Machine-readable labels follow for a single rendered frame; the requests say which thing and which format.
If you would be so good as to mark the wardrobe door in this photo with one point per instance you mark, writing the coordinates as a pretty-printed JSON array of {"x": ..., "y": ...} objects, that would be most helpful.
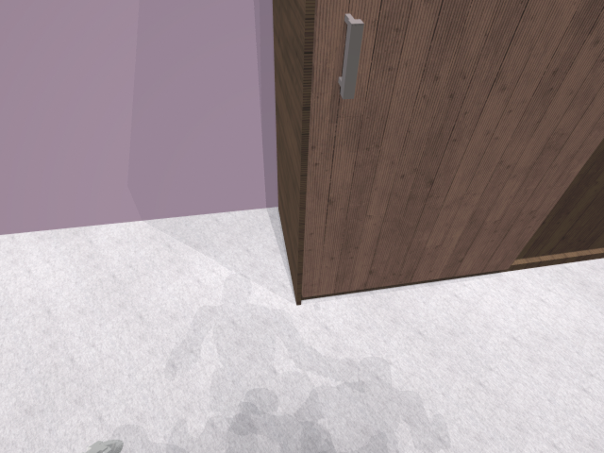
[
  {"x": 470, "y": 120},
  {"x": 577, "y": 220}
]

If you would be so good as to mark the handle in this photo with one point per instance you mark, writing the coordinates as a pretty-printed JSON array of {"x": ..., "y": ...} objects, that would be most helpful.
[{"x": 351, "y": 56}]

